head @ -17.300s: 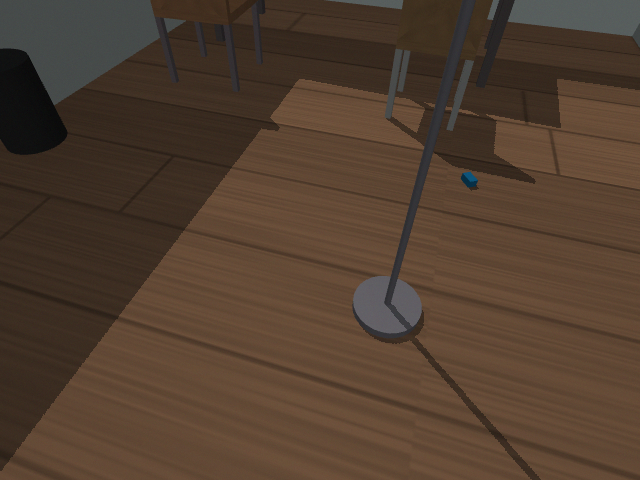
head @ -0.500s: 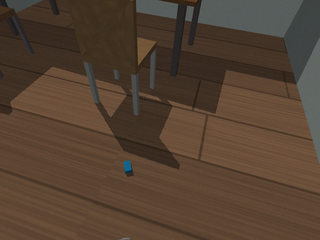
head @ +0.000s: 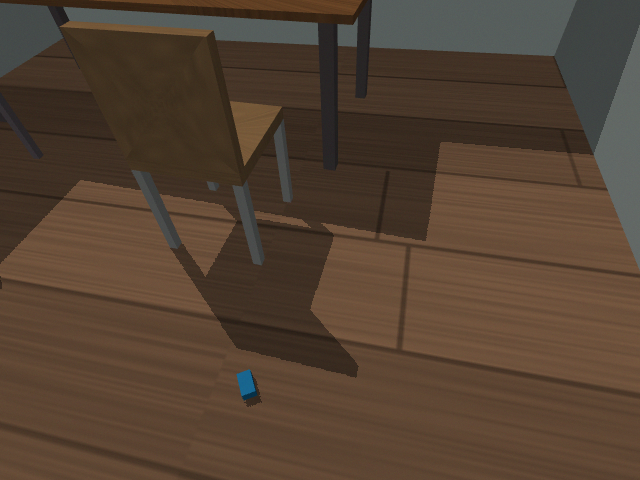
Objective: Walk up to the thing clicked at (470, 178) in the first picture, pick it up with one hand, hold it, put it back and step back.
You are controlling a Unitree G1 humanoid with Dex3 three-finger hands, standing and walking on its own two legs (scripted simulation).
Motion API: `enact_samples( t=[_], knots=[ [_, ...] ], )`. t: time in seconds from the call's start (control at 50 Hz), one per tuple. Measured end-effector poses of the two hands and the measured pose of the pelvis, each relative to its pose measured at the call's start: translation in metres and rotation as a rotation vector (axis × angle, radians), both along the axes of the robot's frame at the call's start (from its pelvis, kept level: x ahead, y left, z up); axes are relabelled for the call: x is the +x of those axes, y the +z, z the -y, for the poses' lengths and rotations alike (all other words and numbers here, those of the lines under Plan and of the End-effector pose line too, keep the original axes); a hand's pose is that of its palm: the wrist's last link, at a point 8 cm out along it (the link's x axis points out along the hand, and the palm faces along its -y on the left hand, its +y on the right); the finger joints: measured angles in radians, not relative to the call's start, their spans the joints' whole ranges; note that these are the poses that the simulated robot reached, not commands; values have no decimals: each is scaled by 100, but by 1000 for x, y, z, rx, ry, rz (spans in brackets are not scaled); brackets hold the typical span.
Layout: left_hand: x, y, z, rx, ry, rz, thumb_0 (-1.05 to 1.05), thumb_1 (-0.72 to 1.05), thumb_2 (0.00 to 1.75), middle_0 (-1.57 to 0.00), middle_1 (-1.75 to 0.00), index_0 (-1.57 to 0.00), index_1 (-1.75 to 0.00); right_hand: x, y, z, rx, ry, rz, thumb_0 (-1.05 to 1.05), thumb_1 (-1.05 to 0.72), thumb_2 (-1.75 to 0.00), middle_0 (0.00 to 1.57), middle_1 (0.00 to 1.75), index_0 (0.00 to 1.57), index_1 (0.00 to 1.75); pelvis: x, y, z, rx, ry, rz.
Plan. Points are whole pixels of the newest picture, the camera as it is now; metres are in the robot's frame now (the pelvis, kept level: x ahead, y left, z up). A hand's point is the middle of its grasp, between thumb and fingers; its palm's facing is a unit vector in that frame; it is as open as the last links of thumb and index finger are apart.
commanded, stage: walk up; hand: left
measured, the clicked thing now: (246, 384) +0.53 +0.29 -0.74
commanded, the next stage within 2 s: stand in 1.64 s
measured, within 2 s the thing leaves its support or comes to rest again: neither
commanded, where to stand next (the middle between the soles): +0.13 +0.04 m, yaw +2 degrees
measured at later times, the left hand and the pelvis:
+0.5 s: hand out of the picture +0.10 +0.29 -0.15, palm faces +0.01 -0.94 -0.34, open 7.3 cm; pelvis +0.04 +0.03 +0.00, yaw +2 degrees
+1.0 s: hand out of the picture +0.14 +0.28 -0.13, palm faces +0.02 -0.94 -0.35, open 7.3 cm; pelvis +0.06 +0.02 +0.02, yaw +1 degrees
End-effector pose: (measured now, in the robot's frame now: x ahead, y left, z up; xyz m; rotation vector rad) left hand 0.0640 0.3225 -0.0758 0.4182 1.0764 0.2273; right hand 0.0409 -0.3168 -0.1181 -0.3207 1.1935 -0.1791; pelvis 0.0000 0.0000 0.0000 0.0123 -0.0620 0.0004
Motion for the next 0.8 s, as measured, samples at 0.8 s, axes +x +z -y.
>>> enact_samples(
  t=[0.8],
  knots=[
    [40,-19,-8,-82,123,-153,1,91,90,-20,-30,-20,-30,146,22,-54,32,49,46,1,-91,-89,20,30,20,30,58,21,-23,-21,32,-13]
  ],
)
